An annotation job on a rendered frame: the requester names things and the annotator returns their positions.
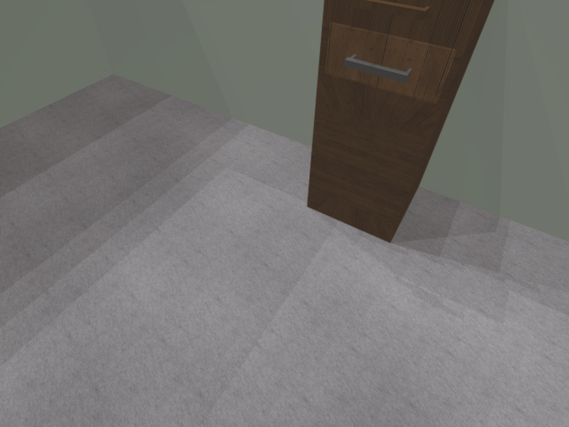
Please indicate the drawer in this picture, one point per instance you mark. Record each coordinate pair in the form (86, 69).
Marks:
(430, 63)

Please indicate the handle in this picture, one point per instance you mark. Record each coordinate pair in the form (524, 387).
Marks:
(377, 70)
(402, 10)

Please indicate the cabinet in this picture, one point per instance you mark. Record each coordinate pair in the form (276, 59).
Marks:
(371, 146)

